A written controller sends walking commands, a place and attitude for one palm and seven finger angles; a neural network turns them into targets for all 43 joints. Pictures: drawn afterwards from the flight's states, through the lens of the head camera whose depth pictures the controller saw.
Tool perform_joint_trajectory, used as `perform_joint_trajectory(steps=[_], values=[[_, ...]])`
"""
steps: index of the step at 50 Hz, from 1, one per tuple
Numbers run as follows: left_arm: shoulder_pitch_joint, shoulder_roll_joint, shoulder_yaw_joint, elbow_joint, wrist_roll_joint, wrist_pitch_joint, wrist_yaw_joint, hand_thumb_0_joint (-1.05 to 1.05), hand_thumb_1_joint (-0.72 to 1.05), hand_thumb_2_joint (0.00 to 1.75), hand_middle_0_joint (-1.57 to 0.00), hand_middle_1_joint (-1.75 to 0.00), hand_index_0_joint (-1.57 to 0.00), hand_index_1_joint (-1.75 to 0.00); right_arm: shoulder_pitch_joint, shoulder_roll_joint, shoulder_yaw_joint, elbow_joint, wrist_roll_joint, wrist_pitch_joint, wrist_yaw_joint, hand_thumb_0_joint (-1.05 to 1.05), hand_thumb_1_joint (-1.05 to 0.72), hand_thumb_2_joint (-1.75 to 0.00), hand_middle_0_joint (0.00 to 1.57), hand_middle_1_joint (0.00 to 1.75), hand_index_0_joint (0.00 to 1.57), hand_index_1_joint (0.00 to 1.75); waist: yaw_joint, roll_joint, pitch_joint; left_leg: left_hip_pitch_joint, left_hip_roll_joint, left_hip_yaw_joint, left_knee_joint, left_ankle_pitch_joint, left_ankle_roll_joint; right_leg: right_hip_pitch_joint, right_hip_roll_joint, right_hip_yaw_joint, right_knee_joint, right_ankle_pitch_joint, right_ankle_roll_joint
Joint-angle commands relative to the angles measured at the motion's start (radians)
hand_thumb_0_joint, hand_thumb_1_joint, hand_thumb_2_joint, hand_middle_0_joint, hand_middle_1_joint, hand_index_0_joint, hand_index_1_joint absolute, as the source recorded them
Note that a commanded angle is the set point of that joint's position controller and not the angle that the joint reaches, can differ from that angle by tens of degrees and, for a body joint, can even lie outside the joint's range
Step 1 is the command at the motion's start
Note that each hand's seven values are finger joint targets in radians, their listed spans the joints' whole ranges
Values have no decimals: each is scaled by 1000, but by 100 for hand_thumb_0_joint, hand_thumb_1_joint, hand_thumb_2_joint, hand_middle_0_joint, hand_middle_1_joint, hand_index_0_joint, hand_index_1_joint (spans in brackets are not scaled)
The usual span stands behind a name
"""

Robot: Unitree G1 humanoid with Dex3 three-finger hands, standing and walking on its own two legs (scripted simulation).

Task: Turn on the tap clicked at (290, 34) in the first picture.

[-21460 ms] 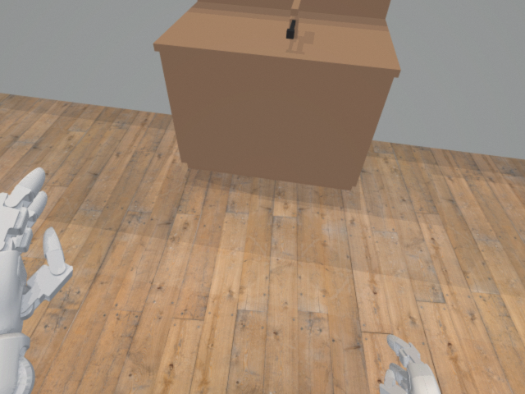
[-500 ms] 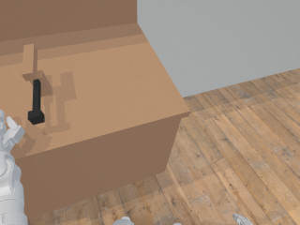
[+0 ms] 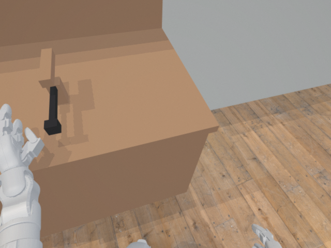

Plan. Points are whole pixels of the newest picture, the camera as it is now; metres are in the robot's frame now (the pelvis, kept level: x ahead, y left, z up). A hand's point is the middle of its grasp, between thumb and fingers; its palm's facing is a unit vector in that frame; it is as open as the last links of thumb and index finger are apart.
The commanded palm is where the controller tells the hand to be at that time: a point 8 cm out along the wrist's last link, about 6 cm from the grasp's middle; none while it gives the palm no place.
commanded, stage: push the lever round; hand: left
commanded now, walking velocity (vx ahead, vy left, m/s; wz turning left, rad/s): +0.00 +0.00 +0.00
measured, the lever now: (52, 126) +0.37 +0.30 +0.07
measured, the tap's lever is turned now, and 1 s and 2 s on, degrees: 0 19 44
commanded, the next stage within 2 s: none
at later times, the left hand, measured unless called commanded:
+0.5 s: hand (53, 137) +0.34 +0.29 +0.06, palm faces +0.57 -0.82 -0.08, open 7.8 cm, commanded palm +0.30 +0.31 +0.07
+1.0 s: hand (74, 131) +0.36 +0.25 +0.06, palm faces +0.65 -0.75 -0.07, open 7.8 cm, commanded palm +0.32 +0.27 +0.07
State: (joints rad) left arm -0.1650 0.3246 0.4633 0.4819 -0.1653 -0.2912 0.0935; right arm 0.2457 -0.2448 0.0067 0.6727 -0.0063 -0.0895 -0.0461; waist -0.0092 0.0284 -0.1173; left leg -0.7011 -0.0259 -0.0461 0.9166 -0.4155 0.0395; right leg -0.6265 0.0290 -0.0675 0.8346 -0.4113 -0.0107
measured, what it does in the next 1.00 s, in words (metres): stands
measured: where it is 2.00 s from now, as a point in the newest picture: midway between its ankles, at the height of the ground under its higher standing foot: outside the picture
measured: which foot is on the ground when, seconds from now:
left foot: down 0.00-1.00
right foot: down 0.00-1.00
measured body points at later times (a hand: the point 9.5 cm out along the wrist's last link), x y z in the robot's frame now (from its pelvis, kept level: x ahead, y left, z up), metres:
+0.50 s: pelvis +0.00 -0.02 +0.00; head +0.05 -0.01 +0.45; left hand +0.31 +0.33 +0.07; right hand +0.12 -0.28 -0.11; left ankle +0.02 +0.09 -0.69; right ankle +0.00 -0.12 -0.69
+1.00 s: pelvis +0.01 -0.02 +0.00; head +0.05 -0.02 +0.45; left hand +0.32 +0.29 +0.07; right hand +0.13 -0.27 -0.11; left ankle +0.02 +0.09 -0.69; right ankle +0.00 -0.12 -0.69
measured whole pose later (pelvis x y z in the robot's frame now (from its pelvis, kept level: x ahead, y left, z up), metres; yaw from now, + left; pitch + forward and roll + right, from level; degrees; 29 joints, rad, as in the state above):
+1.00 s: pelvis +0.01 -0.02 +0.00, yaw +0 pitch +12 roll -2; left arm -0.24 0.20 0.36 0.51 -0.06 -0.27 0.40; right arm 0.24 -0.23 0.00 0.68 -0.03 -0.03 -0.02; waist -0.03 0.04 -0.14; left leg -0.68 -0.01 -0.05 0.90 -0.42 0.01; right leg -0.62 0.04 -0.07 0.85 -0.43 -0.04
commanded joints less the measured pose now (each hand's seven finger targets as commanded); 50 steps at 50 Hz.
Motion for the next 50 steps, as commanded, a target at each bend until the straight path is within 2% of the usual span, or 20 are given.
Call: perform_joint_trajectory(steps=[1, 2, 5, 7, 9, 15, 17, 19, 22, 23, 30, 32, 34, 37, 40, 42, 44, 47, 49, 50], values=[[-234, 248, 39, -218, 11, -68, 32, 0, 90, 90, -15, -15, -15, -15, 7, -162, -57, -113, 1, -33, -13, 0, -90, -90, 20, 30, 20, 30, -4, 77, -249, 214, 27, -66, -164, 287, -58, 69, 19, 20, -89, 184, -25], [-210, 275, 71, -204, 17, -63, 41, 0, 90, 90, -15, -15, -15, -15, 8, -163, -56, -110, -1, -29, -14, 0, -90, -90, 20, 30, 20, 30, 5, 71, -250, 204, 26, -60, -161, 289, -53, 81, 18, 21, -90, 192, -25], [-288, 248, 36, -211, 19, -63, 44, 0, 90, 90, -15, -15, -15, -15, 1, -156, -52, -113, 2, -23, -14, 0, -90, -90, 20, 30, 20, 30, -15, 70, -241, 192, 24, -52, -158, 262, -49, 75, 17, 25, -92, 193, -23], [-250, 292, 78, -204, 27, -66, 53, 0, 90, 90, -15, -15, -15, -15, 3, -158, -50, -113, 1, -19, -14, 0, -90, -90, 20, 30, 20, 30, 3, 95, -246, 186, 22, -48, -157, 273, -47, 95, 17, 30, -94, 202, -26], [-264, 248, 41, -211, 25, -69, 53, 0, 90, 90, -15, -15, -15, -15, 3, -154, -52, -117, 0, -18, -11, 0, -90, -90, 20, 30, 20, 30, -10, 70, -254, 188, 21, -41, -151, 280, -41, 101, 17, 31, -92, 226, -23], [-268, 225, 14, -212, 20, -76, 45, 0, 90, 90, -15, -15, -15, -15, 5, -155, -55, -112, 3, -19, -9, 0, -90, -90, 20, 30, 20, 30, -17, 74, -254, 187, 19, -35, -146, 267, -35, 100, 17, 37, -97, 230, -22], [-229, 253, 48, -189, 20, -69, 52, 0, 90, 90, -15, -15, -15, -15, 9, -158, -55, -108, 4, -16, -11, 0, -90, -90, 20, 30, 20, 30, -7, 58, -247, 165, 17, -31, -147, 260, -28, 122, 14, 41, -102, 239, -21], [-271, 223, 13, -187, 19, -65, 53, 0, 90, 90, -15, -15, -15, -15, 6, -157, -53, -110, 6, -15, -11, 0, -90, -90, 20, 30, 20, 30, -20, 50, -234, 157, 15, -28, -150, 230, -25, 109, 12, 42, -105, 224, -18], [-300, 265, 44, -165, 28, -66, 64, 0, 90, 90, -15, -15, -15, -15, 7, -159, -51, -102, 5, -11, -17, 0, -90, -90, 20, 30, 20, 30, -20, 42, -226, 136, 13, -25, -149, 197, -16, 115, 9, 52, -113, 208, -17], [-339, 230, 2, -190, 33, -72, 64, 0, 90, 90, -15, -15, -15, -15, 5, -156, -49, -106, 4, -12, -16, 0, -90, -90, 20, 30, 20, 30, -31, 70, -239, 158, 12, -22, -149, 210, -18, 110, 7, 51, -109, 220, -17], [-319, 203, -1, -177, 44, -86, 119, 0, 90, 90, -15, -15, -15, -15, 11, -152, -57, -99, -4, -10, -6, 0, -90, -90, 20, 30, 20, 30, -20, 45, -284, 161, 12, -20, -134, 246, -19, 134, 8, 52, -99, 264, -16], [-317, 183, -17, -211, 58, -87, 141, 0, 90, 90, -15, -15, -15, -15, 10, -149, -58, -98, -7, -8, -2, 0, -90, -90, 20, 30, 20, 30, -18, 97, -294, 189, 12, -24, -130, 281, -24, 127, 7, 50, -93, 277, -20], [-333, 150, -49, -203, 64, -79, 165, 0, 90, 90, -15, -15, -15, -15, 5, -147, -57, -100, -7, -6, 2, 0, -90, -90, 20, 30, 20, 30, -32, 46, -269, 179, 15, -25, -134, 260, -23, 115, 9, 45, -100, 268, -16], [-357, 152, -40, -193, 80, -73, 207, 0, 90, 90, -15, -15, -15, -15, -7, -145, -55, -95, -7, -2, -1, 0, -90, -90, 20, 30, 20, 30, -30, 51, -247, 165, 14, -25, -139, 213, -20, 104, 6, 48, -108, 226, -16], [-366, 117, -65, -189, 93, -68, 245, 0, 90, 90, -15, -15, -15, -15, -11, -141, -56, -100, -14, 0, 2, 0, -90, -90, 20, 30, 20, 30, -30, 27, -271, 167, 10, -23, -139, 215, -21, 115, 6, 47, -107, 234, -15], [-350, 134, -47, -184, 107, -65, 270, 0, 90, 90, -15, -15, -15, -15, -8, -141, -56, -98, -16, 6, 3, 0, -90, -90, 20, 30, 20, 30, -22, 24, -276, 165, 11, -23, -138, 240, -22, 131, 5, 49, -104, 258, -17], [-361, 104, -70, -195, 115, -62, 287, 0, 90, 90, -15, -15, -15, -15, -12, -134, -55, -102, -18, 11, 9, 0, -90, -90, 20, 30, 20, 30, -25, 43, -283, 172, 10, -16, -134, 258, -24, 135, 2, 48, -102, 280, -17], [-341, 108, -54, -181, 127, -53, 319, 0, 90, 90, -15, -15, -15, -15, -16, -134, -56, -103, -21, 21, 9, 0, -90, -90, 20, 30, 20, 30, -19, 24, -274, 159, 11, -16, -135, 257, -23, 143, 1, 49, -103, 284, -16], [-357, 65, -95, -212, 136, -56, 334, 0, 90, 90, -15, -15, -15, -15, -18, -127, -57, -107, -22, 22, 15, 0, -90, -90, 20, 30, 20, 30, -18, 54, -291, 183, 12, -17, -132, 290, -29, 146, 1, 46, -96, 304, -21], [-366, 47, -114, -210, 138, -52, 343, 0, 90, 90, -15, -15, -15, -15, -21, -127, -58, -105, -24, 22, 16, 0, -90, -90, 20, 30, 20, 30, -31, 41, -287, 187, 13, -16, -127, 289, -26, 135, 1, 44, -98, 306, -18]])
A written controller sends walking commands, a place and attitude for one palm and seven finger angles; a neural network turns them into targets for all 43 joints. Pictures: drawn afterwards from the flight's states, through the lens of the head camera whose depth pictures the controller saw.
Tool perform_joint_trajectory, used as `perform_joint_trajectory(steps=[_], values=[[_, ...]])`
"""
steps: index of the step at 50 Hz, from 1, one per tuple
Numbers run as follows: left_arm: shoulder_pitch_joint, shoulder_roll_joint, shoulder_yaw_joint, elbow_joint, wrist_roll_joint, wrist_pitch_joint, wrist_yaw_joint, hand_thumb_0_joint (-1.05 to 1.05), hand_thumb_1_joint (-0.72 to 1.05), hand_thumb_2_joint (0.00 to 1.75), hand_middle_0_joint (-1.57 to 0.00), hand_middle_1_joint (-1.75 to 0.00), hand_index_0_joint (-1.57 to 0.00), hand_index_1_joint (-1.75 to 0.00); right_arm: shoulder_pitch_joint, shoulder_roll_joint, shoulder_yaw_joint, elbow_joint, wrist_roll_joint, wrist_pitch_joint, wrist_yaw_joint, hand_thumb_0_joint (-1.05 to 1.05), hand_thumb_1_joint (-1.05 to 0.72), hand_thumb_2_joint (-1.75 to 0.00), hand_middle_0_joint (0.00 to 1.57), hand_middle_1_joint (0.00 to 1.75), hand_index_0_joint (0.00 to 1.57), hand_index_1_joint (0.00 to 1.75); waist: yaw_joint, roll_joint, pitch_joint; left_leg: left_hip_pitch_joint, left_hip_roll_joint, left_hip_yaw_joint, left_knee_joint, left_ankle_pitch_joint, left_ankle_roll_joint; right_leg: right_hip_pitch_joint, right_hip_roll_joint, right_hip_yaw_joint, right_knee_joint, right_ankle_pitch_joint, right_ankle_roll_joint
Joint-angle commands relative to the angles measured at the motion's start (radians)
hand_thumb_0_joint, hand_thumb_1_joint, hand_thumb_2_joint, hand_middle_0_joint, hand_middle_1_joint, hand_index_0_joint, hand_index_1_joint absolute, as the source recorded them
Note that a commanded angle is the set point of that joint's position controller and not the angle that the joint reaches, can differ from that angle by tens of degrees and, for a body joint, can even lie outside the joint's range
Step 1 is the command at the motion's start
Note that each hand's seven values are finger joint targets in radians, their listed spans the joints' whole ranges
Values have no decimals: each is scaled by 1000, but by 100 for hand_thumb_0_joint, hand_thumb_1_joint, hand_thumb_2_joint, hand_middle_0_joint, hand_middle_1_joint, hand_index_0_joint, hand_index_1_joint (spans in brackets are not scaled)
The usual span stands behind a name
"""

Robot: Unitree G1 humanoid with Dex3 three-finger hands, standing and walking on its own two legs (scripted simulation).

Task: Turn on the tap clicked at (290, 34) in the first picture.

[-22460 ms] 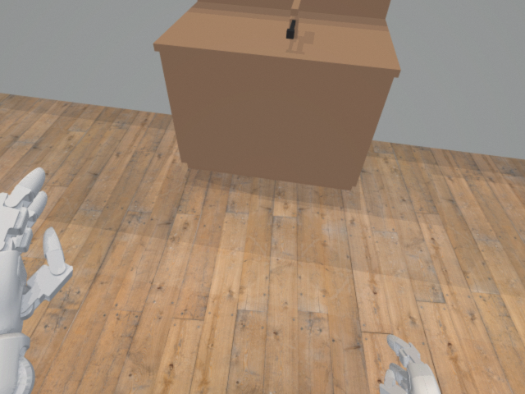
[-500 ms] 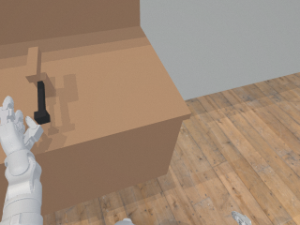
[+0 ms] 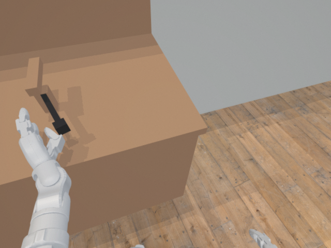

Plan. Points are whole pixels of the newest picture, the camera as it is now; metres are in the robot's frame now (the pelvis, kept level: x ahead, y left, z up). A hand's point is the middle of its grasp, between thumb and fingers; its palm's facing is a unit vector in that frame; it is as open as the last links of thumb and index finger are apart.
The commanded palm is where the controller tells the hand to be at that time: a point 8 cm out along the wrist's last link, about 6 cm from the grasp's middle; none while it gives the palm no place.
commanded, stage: push the lever round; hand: left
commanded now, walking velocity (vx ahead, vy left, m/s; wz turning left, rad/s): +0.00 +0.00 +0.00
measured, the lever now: (61, 126) +0.39 +0.28 +0.07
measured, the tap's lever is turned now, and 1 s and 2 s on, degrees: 19 44 80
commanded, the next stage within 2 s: lift the hand up off the lever in 1.92 s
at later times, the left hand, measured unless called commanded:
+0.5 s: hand (77, 130) +0.38 +0.24 +0.07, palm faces +0.74 -0.67 -0.07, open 7.8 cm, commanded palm +0.33 +0.25 +0.07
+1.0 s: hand (92, 120) +0.41 +0.21 +0.07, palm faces +0.79 -0.61 -0.06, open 7.7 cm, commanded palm +0.36 +0.22 +0.07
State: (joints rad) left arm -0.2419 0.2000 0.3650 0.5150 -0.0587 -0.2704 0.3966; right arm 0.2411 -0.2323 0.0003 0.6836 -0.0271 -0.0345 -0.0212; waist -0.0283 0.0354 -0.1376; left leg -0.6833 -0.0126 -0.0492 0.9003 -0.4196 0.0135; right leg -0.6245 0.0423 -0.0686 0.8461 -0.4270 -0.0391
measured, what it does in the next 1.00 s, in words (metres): stands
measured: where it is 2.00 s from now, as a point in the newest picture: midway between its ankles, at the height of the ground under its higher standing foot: outside the picture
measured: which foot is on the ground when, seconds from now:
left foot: down 0.00-1.00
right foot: down 0.00-1.00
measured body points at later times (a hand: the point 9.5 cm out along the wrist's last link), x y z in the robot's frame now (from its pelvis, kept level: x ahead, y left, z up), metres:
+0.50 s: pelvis +0.00 +0.00 +0.00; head +0.04 +0.00 +0.45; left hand +0.34 +0.27 +0.07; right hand +0.12 -0.25 -0.12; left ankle +0.01 +0.11 -0.69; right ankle -0.01 -0.10 -0.69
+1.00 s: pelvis -0.01 -0.01 +0.00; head +0.04 +0.00 +0.44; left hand +0.37 +0.24 +0.07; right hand +0.10 -0.25 -0.13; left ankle +0.01 +0.11 -0.69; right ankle -0.01 -0.10 -0.69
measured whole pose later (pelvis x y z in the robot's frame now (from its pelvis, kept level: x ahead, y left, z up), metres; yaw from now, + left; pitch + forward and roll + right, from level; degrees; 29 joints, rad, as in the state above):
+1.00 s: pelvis -0.01 -0.01 +0.00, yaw +1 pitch +13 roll -2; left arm -0.58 0.06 0.33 0.79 0.10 -0.24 0.82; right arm 0.22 -0.20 -0.03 0.75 -0.09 0.03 0.03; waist -0.06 0.04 -0.16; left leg -0.74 -0.02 -0.07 0.92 -0.41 0.00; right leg -0.68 0.03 -0.09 0.87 -0.43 -0.05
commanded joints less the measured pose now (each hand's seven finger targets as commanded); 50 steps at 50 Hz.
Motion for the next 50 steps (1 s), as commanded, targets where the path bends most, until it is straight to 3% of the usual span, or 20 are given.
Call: perform_joint_trajectory(steps=[1, 5, 8, 12, 17, 18, 21, 22, 24, 32, 34, 35, 38, 40, 42, 43, 46, 47, 48, 50], values=[[-298, 175, -10, -228, 33, -70, 49, 0, 90, 90, -15, -15, -15, -15, -14, -141, -52, -112, -2, -32, -8, 0, -90, -90, 20, 30, 20, 30, -13, 4, -257, 157, 1, -17, -112, 279, -1, 130, -12, 43, -111, 309, 11], [-361, 143, -44, -208, 52, -65, 87, 0, 90, 90, -15, -15, -15, -15, -25, -140, -51, -104, -4, -29, -10, 0, -90, -90, 20, 30, 20, 30, -24, 1, -236, 150, -1, -20, -115, 236, 2, 111, -15, 47, -121, 272, 11], [-387, 123, -61, -217, 75, -63, 120, 0, 90, 90, -15, -15, -15, -15, -24, -136, -55, -98, -8, -25, -9, 0, -90, -90, 20, 30, 20, 30, -25, 22, -268, 177, 0, -24, -114, 262, -5, 110, -16, 42, -113, 280, 8], [-371, 135, -28, -174, 90, -48, 169, 0, 90, 90, -15, -15, -15, -15, -18, -137, -59, -88, -16, -14, -6, 0, -90, -90, 20, 30, 20, 30, -12, 1, -273, 163, -1, -22, -109, 288, -6, 127, -16, 41, -112, 307, 8], [-366, 107, -42, -180, 114, -42, 215, 0, 90, 90, -15, -15, -15, -15, -21, -130, -64, -95, -21, 0, 4, 0, -90, -90, 20, 30, 20, 30, -2, 2, -294, 168, 0, -18, -105, 328, -8, 151, -18, 39, -104, 345, 5], [-387, 69, -80, -182, 118, -38, 220, 0, 90, 90, -15, -15, -15, -15, -28, -125, -61, -99, -20, 4, 7, 0, -90, -90, 20, 30, 20, 30, -13, 10, -280, 168, 1, -17, -106, 317, -8, 137, -20, 37, -105, 334, 7], [-446, 63, -79, -150, 126, -34, 252, 0, 90, 90, -15, -15, -15, -15, -35, -125, -62, -90, -23, 6, 8, 0, -90, -90, 20, 30, 20, 30, -25, -20, -263, 149, 0, -18, -107, 261, -3, 121, -20, 38, -119, 286, 8], [-449, 78, -59, -147, 132, -33, 263, 0, 90, 90, -15, -15, -15, -15, -35, -126, -63, -86, -25, 8, 5, 0, -90, -90, 20, 30, 20, 30, -15, -2, -257, 150, 0, -20, -113, 259, -5, 122, -19, 38, -120, 278, 6], [-478, 44, -91, -157, 138, -37, 274, 0, 90, 90, -15, -15, -15, -15, -36, -120, -64, -86, -28, 7, 9, 0, -90, -90, 20, 30, 20, 30, -23, 9, -288, 164, -2, -15, -105, 271, -5, 125, -22, 39, -115, 294, 6], [-530, 30, -84, -119, 159, -37, 328, 0, 90, 90, -15, -15, -15, -15, -32, -117, -70, -67, -40, 17, 17, 0, -90, -90, 20, 30, 20, 30, -24, -3, -294, 167, 2, -20, -98, 300, -11, 122, -21, 32, -109, 312, 4], [-538, -13, -116, -102, 160, -33, 339, 0, 90, 90, -15, -15, -15, -15, -38, -112, -69, -68, -41, 16, 24, 0, -90, -90, 20, 30, 20, 30, -31, 3, -297, 168, 1, -16, -94, 291, -8, 111, -22, 30, -110, 302, 5], [-560, 3, -100, -83, 163, -32, 348, 0, 90, 90, -15, -15, -15, -15, -35, -113, -69, -63, -42, 17, 25, 0, -90, -90, 20, 30, 20, 30, -34, -25, -291, 152, 0, -16, -95, 273, -6, 115, -24, 30, -114, 293, 6], [-610, -9, -104, -44, 174, -25, 367, 0, 90, 90, -15, -15, -15, -15, -38, -111, -67, -55, -45, 22, 25, 0, -90, -90, 20, 30, 20, 30, -42, 2, -275, 145, -2, -19, -102, 248, -7, 96, -26, 30, -118, 260, 4], [-652, -18, -107, -36, 178, -30, 382, 0, 90, 90, -15, -15, -15, -15, -36, -110, -70, -52, -52, 21, 27, 0, -90, -90, 20, 30, 20, 30, -50, -18, -294, 146, -2, -15, -93, 246, -3, 94, -25, 29, -118, 263, 7], [-668, 3, -80, 7, 187, -26, 398, 0, 90, 90, -15, -15, -15, -15, -35, -112, -69, -40, -54, 26, 28, 0, -90, -90, 20, 30, 20, 30, -47, 10, -282, 136, -2, -20, -97, 226, -8, 76, -25, 27, -118, 232, 4], [-695, -25, -103, 19, 190, -26, 403, 0, 90, 90, -15, -15, -15, -15, -32, -108, -68, -39, -55, 29, 32, 0, -90, -90, 20, 30, 20, 30, -58, 4, -285, 142, -2, -24, -100, 226, -9, 68, -26, 23, -116, 225, 4], [-730, -9, -74, 70, 196, -30, 429, 0, 90, 90, -15, -15, -15, -15, -23, -108, -70, -37, -64, 32, 37, 0, -90, -90, 20, 30, 20, 30, -57, -30, -306, 118, -5, -18, -89, 218, -4, 80, -26, 25, -116, 228, 7], [-739, 14, -43, 74, 201, -31, 439, 0, 90, 90, -15, -15, -15, -15, -21, -109, -71, -31, -68, 36, 36, 0, -90, -90, 20, 30, 20, 30, -52, 2, -313, 124, -4, -18, -87, 231, -6, 74, -25, 24, -111, 236, 6], [-753, -12, -66, 78, 202, -32, 442, 0, 90, 90, -15, -15, -15, -15, -13, -105, -71, -34, -69, 39, 41, 0, -90, -90, 20, 30, 20, 30, -58, -6, -336, 129, -7, -15, -83, 248, -6, 83, -27, 23, -105, 256, 7], [-768, 8, -41, 117, 209, -24, 455, 0, 90, 90, -15, -15, -15, -15, -7, -106, -71, -34, -73, 47, 45, 0, -90, -90, 20, 30, 20, 30, -62, -18, -330, 102, -7, -9, -76, 241, -2, 87, -29, 25, -106, 264, 11]])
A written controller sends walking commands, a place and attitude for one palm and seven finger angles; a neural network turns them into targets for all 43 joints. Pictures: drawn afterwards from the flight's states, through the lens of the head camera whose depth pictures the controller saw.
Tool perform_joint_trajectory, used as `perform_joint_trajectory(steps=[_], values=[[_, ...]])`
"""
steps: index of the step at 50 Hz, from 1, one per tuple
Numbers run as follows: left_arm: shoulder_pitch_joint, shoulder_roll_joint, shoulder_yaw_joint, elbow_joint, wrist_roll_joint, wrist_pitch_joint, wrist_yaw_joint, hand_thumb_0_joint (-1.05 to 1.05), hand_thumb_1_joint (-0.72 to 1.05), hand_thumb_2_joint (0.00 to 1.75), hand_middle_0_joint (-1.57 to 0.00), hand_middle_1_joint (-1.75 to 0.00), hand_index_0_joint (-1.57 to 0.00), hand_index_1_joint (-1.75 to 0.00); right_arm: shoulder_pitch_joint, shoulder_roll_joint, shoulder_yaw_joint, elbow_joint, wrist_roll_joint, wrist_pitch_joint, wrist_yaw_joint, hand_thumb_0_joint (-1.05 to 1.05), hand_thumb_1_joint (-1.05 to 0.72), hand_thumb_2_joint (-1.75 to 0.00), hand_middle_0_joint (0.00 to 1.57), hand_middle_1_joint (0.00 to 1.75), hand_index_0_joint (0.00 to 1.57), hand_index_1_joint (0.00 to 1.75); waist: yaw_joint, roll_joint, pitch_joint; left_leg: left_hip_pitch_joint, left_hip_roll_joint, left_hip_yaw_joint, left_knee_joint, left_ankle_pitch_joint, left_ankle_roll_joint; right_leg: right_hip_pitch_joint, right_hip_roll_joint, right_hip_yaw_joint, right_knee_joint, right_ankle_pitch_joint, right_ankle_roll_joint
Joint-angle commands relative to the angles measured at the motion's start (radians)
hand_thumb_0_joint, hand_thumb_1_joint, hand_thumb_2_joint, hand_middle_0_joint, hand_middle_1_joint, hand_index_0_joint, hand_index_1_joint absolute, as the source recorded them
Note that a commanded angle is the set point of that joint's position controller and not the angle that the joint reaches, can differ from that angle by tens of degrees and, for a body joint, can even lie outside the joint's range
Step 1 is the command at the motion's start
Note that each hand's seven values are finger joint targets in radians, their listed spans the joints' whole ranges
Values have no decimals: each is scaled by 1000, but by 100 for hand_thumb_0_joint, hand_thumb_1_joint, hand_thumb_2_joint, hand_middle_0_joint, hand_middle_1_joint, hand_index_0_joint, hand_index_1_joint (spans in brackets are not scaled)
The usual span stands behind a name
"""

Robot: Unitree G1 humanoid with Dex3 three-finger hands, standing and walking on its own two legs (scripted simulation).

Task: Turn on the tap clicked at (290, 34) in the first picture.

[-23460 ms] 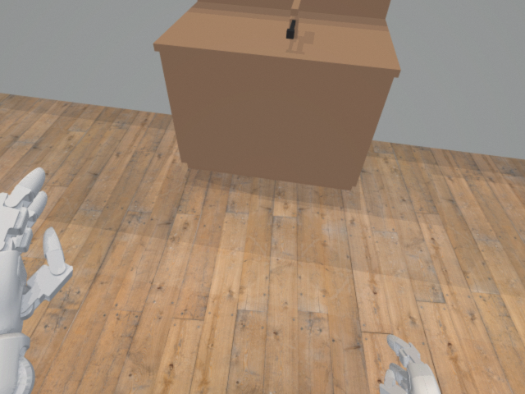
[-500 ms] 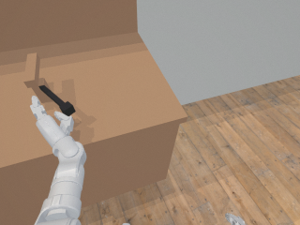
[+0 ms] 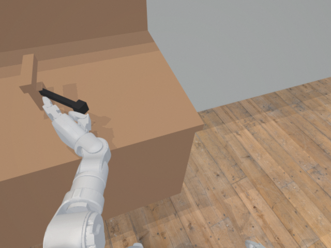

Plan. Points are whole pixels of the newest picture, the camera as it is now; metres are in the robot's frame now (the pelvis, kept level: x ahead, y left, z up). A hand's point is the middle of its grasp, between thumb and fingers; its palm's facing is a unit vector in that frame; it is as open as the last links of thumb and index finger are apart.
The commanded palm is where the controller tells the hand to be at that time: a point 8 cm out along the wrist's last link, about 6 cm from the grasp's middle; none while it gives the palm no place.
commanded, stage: push the lever round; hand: left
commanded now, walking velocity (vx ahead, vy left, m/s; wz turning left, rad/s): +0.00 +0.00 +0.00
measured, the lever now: (80, 107) +0.45 +0.23 +0.08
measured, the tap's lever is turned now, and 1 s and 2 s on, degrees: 44 80 86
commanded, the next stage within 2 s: lift the hand up off the lever in 0.92 s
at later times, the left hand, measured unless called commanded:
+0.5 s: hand (97, 106) +0.47 +0.19 +0.06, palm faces +0.83 -0.55 -0.10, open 7.7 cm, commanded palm +0.41 +0.20 +0.07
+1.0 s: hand (100, 99) +0.50 +0.19 +0.07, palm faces +0.83 -0.54 -0.12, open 8.0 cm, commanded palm +0.45 +0.20 +0.07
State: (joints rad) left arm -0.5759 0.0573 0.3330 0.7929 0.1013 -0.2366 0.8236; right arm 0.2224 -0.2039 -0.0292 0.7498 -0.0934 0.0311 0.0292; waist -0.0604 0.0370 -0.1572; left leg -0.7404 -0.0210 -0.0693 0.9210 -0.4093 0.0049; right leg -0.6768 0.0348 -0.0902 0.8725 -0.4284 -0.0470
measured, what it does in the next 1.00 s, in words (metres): stands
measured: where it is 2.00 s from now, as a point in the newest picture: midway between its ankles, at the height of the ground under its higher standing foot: outside the picture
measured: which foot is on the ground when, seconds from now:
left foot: down 0.00-1.00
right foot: down 0.00-1.00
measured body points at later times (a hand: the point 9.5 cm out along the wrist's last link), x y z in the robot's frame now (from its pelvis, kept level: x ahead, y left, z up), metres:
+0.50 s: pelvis +0.01 -0.01 +0.00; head +0.07 +0.00 +0.44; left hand +0.42 +0.22 +0.07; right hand +0.04 -0.26 -0.14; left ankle +0.02 +0.11 -0.69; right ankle +0.00 -0.09 -0.69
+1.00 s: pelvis +0.02 -0.01 +0.00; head +0.09 -0.01 +0.44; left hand +0.45 +0.21 +0.08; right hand +0.04 -0.26 -0.14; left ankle +0.02 +0.11 -0.69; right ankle +0.00 -0.09 -0.69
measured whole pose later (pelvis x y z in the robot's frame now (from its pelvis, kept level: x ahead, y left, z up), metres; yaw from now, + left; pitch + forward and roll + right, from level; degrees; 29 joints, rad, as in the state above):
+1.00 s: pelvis +0.02 -0.01 +0.00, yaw +0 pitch +19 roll -2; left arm -0.85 0.14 0.51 1.07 0.20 -0.22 0.94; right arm 0.32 -0.21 -0.05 0.77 -0.15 0.03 0.10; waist -0.13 0.04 -0.19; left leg -0.83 0.00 -0.08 0.93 -0.43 -0.01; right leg -0.77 0.05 -0.10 0.88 -0.45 -0.06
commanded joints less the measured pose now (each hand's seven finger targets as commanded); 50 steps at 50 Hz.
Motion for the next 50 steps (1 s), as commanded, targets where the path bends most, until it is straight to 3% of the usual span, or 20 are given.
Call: perform_joint_trajectory(steps=[1, 2, 3, 5, 8, 10, 12, 14, 16, 17, 20, 22, 27, 28, 35, 37, 40, 42, 45, 50], values=[[-455, 152, -5, -148, 53, -56, 34, 0, 90, 90, -15, -15, -15, -15, 14, -132, -41, -98, -8, -16, -2, 0, -90, -90, 20, 30, 20, 30, -31, -13, -304, 152, 1, 13, -96, 221, 7, 135, -23, 48, -135, 258, 18], [-453, 172, 18, -128, 61, -55, 41, 0, 90, 90, -15, -15, -15, -15, 21, -136, -44, -89, -9, -11, -3, 0, -90, -90, 20, 30, 20, 30, -27, -6, -291, 153, 4, 2, -102, 219, 2, 123, -19, 44, -132, 242, 15], [-494, 135, -13, -135, 62, -59, 44, 0, 90, 90, -15, -15, -15, -15, 22, -133, -42, -91, -12, -11, 2, 0, -90, -90, 20, 30, 20, 30, -45, 6, -301, 169, 4, 7, -96, 229, 6, 107, -20, 43, -131, 249, 18], [-502, 141, 1, -103, 63, -59, 55, 0, 90, 90, -15, -15, -15, -15, 32, -133, -44, -90, -17, -11, 6, 0, -90, -90, 20, 30, 20, 30, -49, -30, -316, 157, 4, 11, -87, 233, 11, 113, -18, 43, -131, 262, 21], [-542, 170, 37, -62, 71, -60, 70, 0, 90, 90, -15, -15, -15, -15, 50, -135, -45, -79, -21, -7, 11, 0, -90, -90, 20, 30, 20, 30, -52, -11, -315, 136, 2, 13, -86, 220, 12, 107, -21, 46, -130, 254, 23], [-543, 199, 71, -36, 74, -59, 79, 0, 90, 90, -15, -15, -15, -15, 66, -136, -46, -82, -24, -5, 14, 0, -90, -90, 20, 30, 20, 30, -48, -46, -336, 117, 0, 20, -79, 226, 18, 138, -23, 51, -133, 285, 29], [-572, 213, 84, -48, 89, -64, 90, 0, 90, 90, -15, -15, -15, -15, 79, -138, -50, -73, -28, -3, 17, 0, -90, -90, 20, 30, 20, 30, -45, 6, -355, 138, 2, 15, -78, 253, 12, 123, -20, 47, -119, 295, 23], [-589, 185, 58, -62, 96, -69, 94, 0, 90, 90, -15, -15, -15, -15, 94, -135, -54, -71, -32, -3, 27, 0, -90, -90, 20, 30, 20, 30, -56, 4, -380, 170, 7, 13, -68, 303, 9, 115, -17, 39, -113, 326, 23], [-602, 154, 35, -54, 98, -66, 96, 0, 90, 90, -15, -15, -15, -15, 99, -136, -56, -66, -36, -6, 36, 0, -90, -90, 20, 30, 20, 30, -67, 11, -374, 177, 8, 14, -65, 306, 8, 100, -14, 35, -116, 324, 23], [-584, 171, 63, -36, 97, -60, 100, 0, 90, 90, -15, -15, -15, -15, 109, -139, -59, -60, -37, -7, 36, 0, -90, -90, 20, 30, 20, 30, -56, 16, -370, 176, 10, 4, -69, 310, 4, 93, -11, 31, -108, 312, 20], [-627, 135, 31, -23, 94, -51, 106, 0, 90, 90, -15, -15, -15, -15, 112, -139, -60, -52, -37, -13, 44, 0, -90, -90, 20, 30, 20, 30, -77, 0, -354, 177, 12, 5, -71, 298, 6, 80, -10, 28, -119, 300, 23], [-646, 168, 69, -6, 97, -45, 120, 0, 90, 90, -15, -15, -15, -15, 120, -143, -61, -39, -43, -17, 45, 0, -90, -90, 20, 30, 20, 30, -71, 18, -360, 172, 10, 4, -71, 295, 5, 75, -10, 29, -115, 295, 22], [-655, 189, 84, 10, 124, -37, 132, 0, 90, 90, -15, -15, -15, -15, 145, -143, -63, -30, -50, -18, 53, 0, -90, -90, 20, 30, 20, 30, -71, 22, -376, 178, 13, 7, -66, 334, 3, 83, -10, 25, -109, 335, 21], [-661, 161, 62, 27, 124, -33, 128, 0, 90, 90, -15, -15, -15, -15, 145, -139, -60, -34, -50, -19, 56, 0, -90, -90, 20, 30, 20, 30, -81, 15, -367, 168, 11, 11, -64, 322, 7, 73, -11, 26, -111, 328, 25], [-703, 217, 97, 33, 134, -48, 130, 0, 90, 90, -15, -15, -15, -15, 169, -141, -61, -36, -53, -19, 56, 0, -90, -90, 20, 30, 20, 30, -83, -11, -400, 152, 9, 22, -53, 335, 17, 113, -17, 37, -116, 388, 33], [-694, 246, 124, 59, 138, -43, 129, 0, 90, 90, -15, -15, -15, -15, 178, -144, -60, -33, -53, -15, 55, 0, -90, -90, 20, 30, 20, 30, -78, 10, -388, 142, 9, 20, -55, 334, 16, 112, -18, 38, -111, 388, 31], [-725, 249, 119, 75, 139, -42, 127, 0, 90, 90, -15, -15, -15, -15, 178, -143, -58, -37, -52, -14, 55, 0, -90, -90, 20, 30, 20, 30, -92, -5, -371, 117, 6, 28, -52, 300, 24, 113, -21, 46, -123, 384, 39], [-732, 282, 144, 52, 136, -50, 128, 0, 90, 90, -15, -15, -15, -15, 188, -145, -60, -35, -52, -14, 52, 0, -90, -90, 20, 30, 20, 30, -87, 5, -407, 130, 7, 25, -47, 322, 24, 131, -23, 49, -113, 412, 40], [-741, 256, 119, 66, 141, -50, 124, 0, 90, 90, -15, -15, -15, -15, 196, -145, -59, -38, -54, -12, 56, 0, -90, -90, 20, 30, 20, 30, -95, 9, -401, 138, 8, 28, -48, 342, 22, 122, -20, 43, -114, 426, 40], [-762, 265, 120, 100, 142, -46, 121, 0, 90, 90, -15, -15, -15, -15, 205, -148, -59, -28, -53, -12, 59, 0, -90, -90, 20, 30, 20, 30, -107, 9, -381, 132, 11, 22, -48, 327, 22, 97, -17, 41, -117, 395, 39]])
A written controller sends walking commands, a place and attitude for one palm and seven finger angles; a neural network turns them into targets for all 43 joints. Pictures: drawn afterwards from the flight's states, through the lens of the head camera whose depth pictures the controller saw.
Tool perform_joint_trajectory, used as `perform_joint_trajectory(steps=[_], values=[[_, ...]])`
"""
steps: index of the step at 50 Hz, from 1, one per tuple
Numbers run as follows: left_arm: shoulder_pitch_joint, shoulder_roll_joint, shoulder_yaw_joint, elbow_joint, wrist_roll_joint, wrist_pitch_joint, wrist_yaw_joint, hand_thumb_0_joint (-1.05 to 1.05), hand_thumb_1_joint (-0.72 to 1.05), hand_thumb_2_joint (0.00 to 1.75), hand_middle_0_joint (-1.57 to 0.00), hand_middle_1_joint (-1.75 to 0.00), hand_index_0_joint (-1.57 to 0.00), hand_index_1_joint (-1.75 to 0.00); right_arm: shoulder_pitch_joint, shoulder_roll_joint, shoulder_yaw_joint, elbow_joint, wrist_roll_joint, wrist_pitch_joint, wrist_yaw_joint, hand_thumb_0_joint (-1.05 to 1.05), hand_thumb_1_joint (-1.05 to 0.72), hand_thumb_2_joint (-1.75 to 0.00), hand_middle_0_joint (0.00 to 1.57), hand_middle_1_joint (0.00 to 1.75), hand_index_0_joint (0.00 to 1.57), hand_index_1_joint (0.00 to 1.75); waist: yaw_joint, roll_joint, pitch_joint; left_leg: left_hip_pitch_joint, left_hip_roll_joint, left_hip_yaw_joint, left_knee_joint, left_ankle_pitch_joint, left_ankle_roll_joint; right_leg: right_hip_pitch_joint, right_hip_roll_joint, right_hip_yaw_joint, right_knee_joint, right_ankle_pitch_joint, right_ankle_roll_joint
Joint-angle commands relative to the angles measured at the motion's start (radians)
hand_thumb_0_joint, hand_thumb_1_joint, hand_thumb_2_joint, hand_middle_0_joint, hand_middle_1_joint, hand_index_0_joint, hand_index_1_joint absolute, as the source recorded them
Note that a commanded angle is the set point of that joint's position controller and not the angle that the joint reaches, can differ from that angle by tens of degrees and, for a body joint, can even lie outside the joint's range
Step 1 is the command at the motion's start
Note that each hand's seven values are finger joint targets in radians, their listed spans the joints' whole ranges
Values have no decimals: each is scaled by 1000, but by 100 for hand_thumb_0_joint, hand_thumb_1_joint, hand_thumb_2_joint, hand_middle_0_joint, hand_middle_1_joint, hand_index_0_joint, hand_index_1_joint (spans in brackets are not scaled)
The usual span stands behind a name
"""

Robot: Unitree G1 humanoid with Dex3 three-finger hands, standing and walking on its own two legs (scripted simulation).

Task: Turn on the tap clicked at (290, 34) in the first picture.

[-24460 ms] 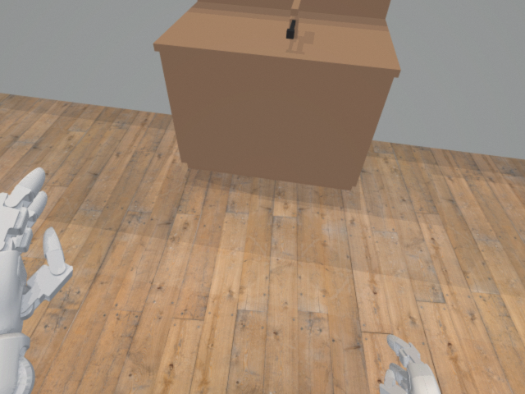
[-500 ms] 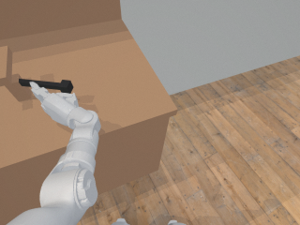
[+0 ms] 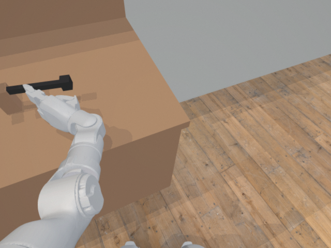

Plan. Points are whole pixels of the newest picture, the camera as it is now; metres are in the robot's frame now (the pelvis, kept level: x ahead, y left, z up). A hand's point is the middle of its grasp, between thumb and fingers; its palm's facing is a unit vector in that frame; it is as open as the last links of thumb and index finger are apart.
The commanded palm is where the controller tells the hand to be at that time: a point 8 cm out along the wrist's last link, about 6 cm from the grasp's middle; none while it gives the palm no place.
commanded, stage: lift the hand up off the lever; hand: left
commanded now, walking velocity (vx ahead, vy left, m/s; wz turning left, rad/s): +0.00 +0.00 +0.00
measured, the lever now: (66, 82) +0.53 +0.23 +0.08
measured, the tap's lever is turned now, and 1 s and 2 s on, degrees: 80 86 86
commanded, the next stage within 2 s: none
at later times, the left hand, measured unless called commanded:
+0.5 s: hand (73, 94) +0.48 +0.20 +0.08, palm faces +0.83 -0.55 -0.12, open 7.9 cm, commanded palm +0.42 +0.21 +0.10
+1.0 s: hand (69, 92) +0.47 +0.20 +0.11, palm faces +0.83 -0.55 -0.11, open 7.8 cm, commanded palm +0.41 +0.21 +0.11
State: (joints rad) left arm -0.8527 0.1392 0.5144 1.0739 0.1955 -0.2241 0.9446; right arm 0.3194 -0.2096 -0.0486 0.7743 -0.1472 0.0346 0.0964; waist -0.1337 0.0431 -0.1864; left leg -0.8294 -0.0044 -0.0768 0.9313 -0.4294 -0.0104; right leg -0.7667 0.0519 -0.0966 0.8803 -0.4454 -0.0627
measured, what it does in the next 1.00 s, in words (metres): stands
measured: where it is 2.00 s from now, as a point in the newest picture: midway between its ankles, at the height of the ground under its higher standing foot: outside the picture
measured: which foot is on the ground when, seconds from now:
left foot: down 0.00-1.00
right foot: down 0.00-1.00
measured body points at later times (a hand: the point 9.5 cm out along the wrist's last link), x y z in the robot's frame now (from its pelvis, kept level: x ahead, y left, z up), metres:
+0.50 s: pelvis +0.01 +0.00 +0.01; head +0.07 +0.01 +0.45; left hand +0.43 +0.23 +0.09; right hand +0.02 -0.24 -0.13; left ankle +0.00 +0.12 -0.69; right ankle -0.02 -0.08 -0.69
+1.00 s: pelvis +0.00 +0.00 +0.01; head +0.06 +0.00 +0.46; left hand +0.42 +0.23 +0.12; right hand +0.06 -0.25 -0.12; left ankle +0.00 +0.12 -0.69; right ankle -0.02 -0.08 -0.69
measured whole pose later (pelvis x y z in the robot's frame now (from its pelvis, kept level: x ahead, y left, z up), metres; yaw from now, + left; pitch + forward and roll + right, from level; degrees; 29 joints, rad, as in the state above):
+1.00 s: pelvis +0.00 +0.00 +0.01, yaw +0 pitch +15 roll -1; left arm -0.81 0.09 0.46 0.94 0.16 -0.10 0.92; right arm 0.29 -0.21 -0.05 0.78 -0.13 0.03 0.08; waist -0.10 0.05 -0.17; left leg -0.71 -0.01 -0.07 0.85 -0.40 -0.01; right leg -0.65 0.04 -0.09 0.80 -0.42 -0.06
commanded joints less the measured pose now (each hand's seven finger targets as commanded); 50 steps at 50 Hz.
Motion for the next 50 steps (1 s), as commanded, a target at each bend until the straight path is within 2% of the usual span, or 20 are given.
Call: perform_joint_trajectory(steps=[1, 3, 6, 7, 12, 13, 16, 18, 20, 22, 24, 26, 28, 31, 38, 39, 41, 45, 48, 50], values=[[-499, 192, -59, -169, 49, -56, 1, 0, 90, 90, -15, -15, -15, -15, 108, -145, -40, -53, 0, -16, -9, 0, -90, -90, 20, 30, 20, 30, -37, -3, -343, 210, -6, 31, -60, 331, 39, 185, -35, 50, -129, 403, 57], [-515, 188, -65, -195, 49, -64, 3, 0, 90, 90, -15, -15, -15, -15, 111, -145, -41, -52, -1, -18, -8, 0, -90, -90, 20, 30, 20, 30, -32, 35, -377, 246, -5, 25, -65, 346, 35, 176, -31, 47, -123, 386, 51], [-518, 189, -63, -189, 46, -59, 4, 0, 90, 90, -15, -15, -15, -15, 117, -147, -40, -52, -3, -21, -5, 0, -90, -90, 20, 30, 20, 30, -33, 14, -383, 247, -6, 28, -67, 356, 37, 189, -27, 45, -133, 400, 53], [-501, 209, -44, -193, 48, -59, 5, 0, 90, 90, -15, -15, -15, -15, 121, -149, -42, -51, -3, -20, -5, 0, -90, -90, 20, 30, 20, 30, -22, 37, -389, 259, -4, 25, -70, 370, 33, 192, -27, 43, -127, 401, 49], [-447, 179, -59, -239, 31, -47, -4, 0, 90, 90, -15, -15, -15, -15, 132, -149, -45, -57, 1, -16, 1, 0, -90, -90, 20, 30, 20, 30, -12, 40, -409, 305, 0, 20, -79, 440, 25, 226, -23, 38, -132, 453, 47], [-432, 155, -73, -230, 26, -39, -6, 0, 90, 90, -15, -15, -15, -15, 128, -146, -44, -57, 3, -17, 3, 0, -90, -90, 20, 30, 20, 30, -15, 20, -394, 302, 0, 22, -83, 431, 27, 224, -21, 34, -139, 444, 49], [-421, 165, -60, -228, 17, -21, -7, 0, 90, 90, -15, -15, -15, -15, 124, -149, -42, -59, 6, -17, 4, 0, -90, -90, 20, 30, 20, 30, -10, -9, -355, 273, -4, 29, -101, 397, 32, 252, -22, 36, -155, 441, 50], [-416, 187, -45, -258, 19, -20, -6, 0, 90, 90, -15, -15, -15, -15, 122, -149, -43, -63, 8, -16, 1, 0, -90, -90, 20, 30, 20, 30, 0, 22, -366, 283, -3, 26, -108, 407, 30, 263, -26, 39, -149, 444, 47], [-426, 152, -72, -251, 26, -14, -6, 0, 90, 90, -15, -15, -15, -15, 114, -146, -42, -58, 5, -21, 4, 0, -90, -90, 20, 30, 20, 30, -11, 6, -331, 282, -2, 28, -107, 395, 32, 240, -22, 35, -158, 428, 48], [-436, 156, -71, -290, 31, -19, -3, 0, 90, 90, -15, -15, -15, -15, 113, -146, -46, -56, 3, -24, 2, 0, -90, -90, 20, 30, 20, 30, -6, 30, -345, 310, -1, 24, -106, 420, 27, 235, -21, 34, -154, 431, 45], [-422, 129, -94, -291, 29, -14, -7, 0, 90, 90, -15, -15, -15, -15, 105, -141, -44, -57, 5, -24, 2, 0, -90, -90, 20, 30, 20, 30, -8, 19, -343, 317, -1, 26, -109, 424, 26, 238, -21, 32, -157, 431, 45], [-401, 141, -81, -289, 25, -3, -9, 0, 90, 90, -15, -15, -15, -15, 107, -144, -46, -59, 6, -22, 0, 0, -90, -90, 20, 30, 20, 30, -1, -7, -342, 310, -1, 26, -115, 427, 25, 262, -22, 31, -159, 446, 45], [-397, 104, -109, -328, 15, 5, -14, 0, 90, 90, -15, -15, -15, -15, 98, -141, -47, -63, 9, -23, 0, 0, -90, -90, 20, 30, 20, 30, 3, 39, -361, 354, 1, 23, -117, 469, 17, 252, -22, 30, -156, 451, 42], [-385, 107, -103, -313, 6, 26, -16, 0, 90, 90, -15, -15, -15, -15, 86, -142, -44, -63, 12, -20, -4, 0, -90, -90, 20, 30, 20, 30, 0, -18, -324, 320, -4, 28, -126, 427, 23, 277, -25, 31, -170, 449, 45], [-387, 107, -105, -367, 12, 41, -11, 0, 90, 90, -15, -15, -15, -15, 61, -135, -43, -66, 15, -22, -12, 0, -90, -90, 20, 30, 20, 30, 13, 4, -331, 342, -3, 24, -135, 441, 17, 283, -28, 31, -166, 446, 42], [-400, 78, -131, -361, 12, 45, -14, 0, 90, 90, -15, -15, -15, -15, 55, -132, -41, -66, 14, -22, -12, 0, -90, -90, 20, 30, 20, 30, 5, -5, -314, 334, -6, 29, -135, 425, 21, 277, -28, 33, -173, 442, 44], [-410, 113, -107, -346, 15, 52, -12, 0, 90, 90, -15, -15, -15, -15, 47, -135, -40, -65, 16, -22, -18, 0, -90, -90, 20, 30, 20, 30, 5, -21, -302, 308, -7, 31, -141, 388, 25, 289, -32, 37, -177, 428, 45], [-458, 105, -124, -353, 16, 55, -13, 0, 90, 90, -15, -15, -15, -15, 42, -133, -39, -64, 17, -26, -25, 0, -90, -90, 20, 30, 20, 30, 1, -7, -318, 328, -8, 28, -147, 384, 26, 283, -33, 40, -182, 416, 45], [-411, 99, -119, -351, 9, 64, -15, 0, 90, 90, -15, -15, -15, -15, 46, -131, -39, -65, 17, -26, -25, 0, -90, -90, 20, 30, 20, 30, 11, 7, -337, 347, -8, 31, -145, 419, 21, 294, -31, 37, -180, 439, 44], [-377, 108, -107, -345, 0, 79, -18, 0, 90, 90, -15, -15, -15, -15, 45, -133, -38, -74, 21, -23, -26, 0, -90, -90, 20, 30, 20, 30, 16, -25, -331, 324, -11, 41, -150, 409, 28, 330, -35, 42, -190, 473, 50]])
